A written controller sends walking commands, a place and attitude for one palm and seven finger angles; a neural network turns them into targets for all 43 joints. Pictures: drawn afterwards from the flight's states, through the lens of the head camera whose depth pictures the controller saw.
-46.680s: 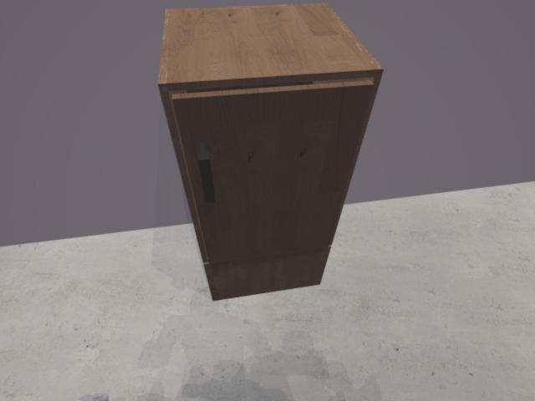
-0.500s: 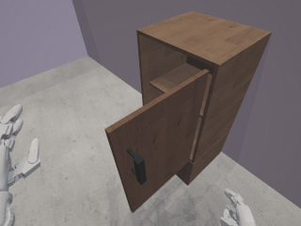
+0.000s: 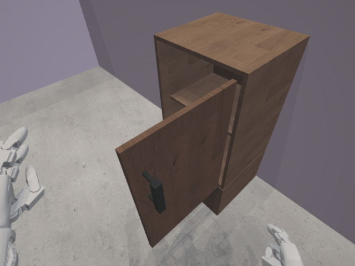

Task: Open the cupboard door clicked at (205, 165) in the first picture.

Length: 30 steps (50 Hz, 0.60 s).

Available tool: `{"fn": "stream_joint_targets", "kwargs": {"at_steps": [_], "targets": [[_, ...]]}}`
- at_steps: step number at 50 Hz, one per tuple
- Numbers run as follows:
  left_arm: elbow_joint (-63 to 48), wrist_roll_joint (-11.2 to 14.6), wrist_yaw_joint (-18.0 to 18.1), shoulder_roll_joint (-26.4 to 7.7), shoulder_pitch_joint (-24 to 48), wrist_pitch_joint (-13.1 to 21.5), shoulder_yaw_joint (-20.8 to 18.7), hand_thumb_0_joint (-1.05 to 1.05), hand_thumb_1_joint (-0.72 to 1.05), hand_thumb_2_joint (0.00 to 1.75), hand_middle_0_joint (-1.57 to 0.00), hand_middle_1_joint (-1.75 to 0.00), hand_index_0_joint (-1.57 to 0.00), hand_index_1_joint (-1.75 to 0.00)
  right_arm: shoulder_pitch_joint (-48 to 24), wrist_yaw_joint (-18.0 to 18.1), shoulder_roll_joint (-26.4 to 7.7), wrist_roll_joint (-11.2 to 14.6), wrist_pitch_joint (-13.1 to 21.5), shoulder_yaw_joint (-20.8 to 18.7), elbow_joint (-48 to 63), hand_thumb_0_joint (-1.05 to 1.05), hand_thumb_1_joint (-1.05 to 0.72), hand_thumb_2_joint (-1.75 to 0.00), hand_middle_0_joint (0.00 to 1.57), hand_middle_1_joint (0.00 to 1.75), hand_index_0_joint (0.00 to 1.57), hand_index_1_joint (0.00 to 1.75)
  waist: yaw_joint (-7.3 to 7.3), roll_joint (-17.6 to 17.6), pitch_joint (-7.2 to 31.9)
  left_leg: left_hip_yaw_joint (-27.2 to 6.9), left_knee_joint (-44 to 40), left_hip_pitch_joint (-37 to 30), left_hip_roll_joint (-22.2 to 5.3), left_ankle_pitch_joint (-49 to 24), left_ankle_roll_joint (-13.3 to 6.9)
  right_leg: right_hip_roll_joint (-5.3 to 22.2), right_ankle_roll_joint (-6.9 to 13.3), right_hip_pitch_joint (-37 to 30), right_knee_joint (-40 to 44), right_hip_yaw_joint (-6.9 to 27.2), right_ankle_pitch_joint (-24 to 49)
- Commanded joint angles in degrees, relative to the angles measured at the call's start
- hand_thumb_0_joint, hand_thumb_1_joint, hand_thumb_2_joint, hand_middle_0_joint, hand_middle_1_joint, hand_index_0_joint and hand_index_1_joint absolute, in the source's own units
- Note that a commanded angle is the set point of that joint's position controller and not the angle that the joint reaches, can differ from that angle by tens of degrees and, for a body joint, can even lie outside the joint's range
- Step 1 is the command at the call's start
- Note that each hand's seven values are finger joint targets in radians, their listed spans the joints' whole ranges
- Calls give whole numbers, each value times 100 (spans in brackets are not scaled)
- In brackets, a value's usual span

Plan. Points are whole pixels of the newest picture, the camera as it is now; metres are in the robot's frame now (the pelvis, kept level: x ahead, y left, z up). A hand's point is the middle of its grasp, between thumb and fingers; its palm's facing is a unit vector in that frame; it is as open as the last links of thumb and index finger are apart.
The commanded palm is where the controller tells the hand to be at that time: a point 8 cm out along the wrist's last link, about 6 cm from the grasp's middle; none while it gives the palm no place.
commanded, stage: step back with the hand held close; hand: left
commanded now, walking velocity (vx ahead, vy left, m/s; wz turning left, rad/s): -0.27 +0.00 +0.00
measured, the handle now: (153, 191) +0.31 +0.11 -0.03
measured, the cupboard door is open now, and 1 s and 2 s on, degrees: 90 90 90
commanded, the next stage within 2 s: stop stepping back and stand still in 1.28 s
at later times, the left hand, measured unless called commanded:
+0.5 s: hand (13, 214) +0.14 +0.29 +0.15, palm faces +0.40 -0.77 -0.50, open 7.4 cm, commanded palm +0.08 +0.33 +0.17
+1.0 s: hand out of the picture +0.09 +0.30 +0.17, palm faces +0.46 -0.75 -0.48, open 7.4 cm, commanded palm +0.03 +0.33 +0.17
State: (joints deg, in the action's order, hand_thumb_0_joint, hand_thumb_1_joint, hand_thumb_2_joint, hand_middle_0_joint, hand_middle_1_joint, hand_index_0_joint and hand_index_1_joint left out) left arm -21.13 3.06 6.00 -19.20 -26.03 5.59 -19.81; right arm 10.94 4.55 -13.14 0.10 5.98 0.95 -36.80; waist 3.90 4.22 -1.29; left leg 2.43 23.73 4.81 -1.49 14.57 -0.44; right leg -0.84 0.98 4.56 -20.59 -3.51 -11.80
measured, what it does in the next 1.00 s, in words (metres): walks backwards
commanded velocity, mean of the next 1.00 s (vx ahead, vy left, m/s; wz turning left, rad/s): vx -0.31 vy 0.00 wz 0.01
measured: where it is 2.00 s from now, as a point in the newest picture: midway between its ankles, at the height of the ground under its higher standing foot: outside the picture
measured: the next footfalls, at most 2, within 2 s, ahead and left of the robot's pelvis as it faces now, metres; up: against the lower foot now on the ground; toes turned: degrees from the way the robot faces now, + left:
right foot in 1.04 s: -0.18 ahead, -0.08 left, +0.00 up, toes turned +1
left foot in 1.30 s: -0.09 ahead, +0.09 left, +0.00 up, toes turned -2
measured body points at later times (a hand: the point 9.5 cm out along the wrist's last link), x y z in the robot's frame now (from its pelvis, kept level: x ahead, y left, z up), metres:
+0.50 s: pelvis -0.06 +0.03 -0.01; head -0.04 +0.03 +0.44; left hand +0.12 +0.33 +0.18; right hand +0.11 -0.22 -0.09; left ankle -0.01 +0.11 -0.74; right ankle +0.00 -0.11 -0.74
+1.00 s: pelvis -0.10 +0.03 -0.01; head -0.08 +0.05 +0.44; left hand +0.06 +0.34 +0.19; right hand +0.06 -0.20 -0.09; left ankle -0.01 +0.11 -0.74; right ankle -0.18 -0.09 -0.73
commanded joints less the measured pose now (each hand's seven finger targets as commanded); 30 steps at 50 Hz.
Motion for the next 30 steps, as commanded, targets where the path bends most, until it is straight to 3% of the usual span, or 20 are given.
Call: {"fn": "stream_joint_targets", "kwargs": {"at_steps": [1,4,7,10,12,17,23,26,30], "targets": [[-1158,-35,102,-1254,251,628,-873,0,90,90,-20,-30,-20,-30,-742,69,-628,-32,74,-263,1025,0,-90,-90,20,30,20,30,-290,-413,225,-164,58,326,-15,-796,-148,622,35,659,556,799,1330],[-1320,-36,138,-1236,-153,675,-865,0,90,90,-20,-30,-20,-30,-711,89,-674,-29,-21,-296,1120,0,-90,-90,20,30,20,30,-296,-64,706,-146,-62,309,-138,-1305,-121,561,-11,445,160,650,1729],[-1429,-7,191,-1364,-435,652,-1021,0,90,90,-20,-30,-20,-30,-712,121,-655,-2,-123,-328,1233,0,-90,-90,20,30,20,30,-285,-264,1028,-217,-44,386,-228,-1856,-102,513,-43,223,-151,545,2183],[-1602,4,232,-1457,-514,635,-1114,0,90,90,-20,-30,-20,-30,-713,140,-656,38,-215,-369,1342,0,-90,-90,20,30,20,30,-294,-398,1051,-238,-28,545,-275,-1887,-90,480,-71,281,-318,548,2247],[-1715,-4,264,-1485,-522,655,-1136,0,90,90,-20,-30,-20,-30,-730,160,-656,39,-234,-374,1388,0,-90,-90,20,30,20,30,-288,-223,1021,-284,-87,753,-291,-1716,-98,464,-74,258,-413,549,2039],[-1814,-47,336,-1466,-574,716,-1150,0,90,90,-20,-30,-20,-30,-679,166,-678,47,-207,-389,1423,0,-90,-90,20,30,20,30,-300,-145,782,-423,-273,1435,-398,-758,-201,397,-101,285,-578,611,1291],[-1868,-186,422,-1399,-391,879,-1198,0,90,90,-20,-30,-20,-30,-558,166,-767,39,-35,-403,1447,0,-90,-90,20,30,20,30,-339,51,402,-804,-694,2851,-600,1565,-435,271,-133,1,-985,655,161],[-1931,-254,443,-1399,-275,963,-1258,0,90,90,-20,-30,-20,-30,-514,175,-775,16,54,-414,1433,0,-90,-90,20,30,20,30,-339,170,422,-970,-753,3373,-693,2004,-512,209,-148,-293,-1339,635,199],[-1982,-267,443,-1338,-173,1048,-1233,0,90,90,-20,-30,-20,-30,-418,156,-731,5,170,-416,1382,0,-90,-90,20,30,20,30,-387,-136,417,-844,-344,3321,-563,2118,-485,329,-88,56,-1185,893,-37]]}}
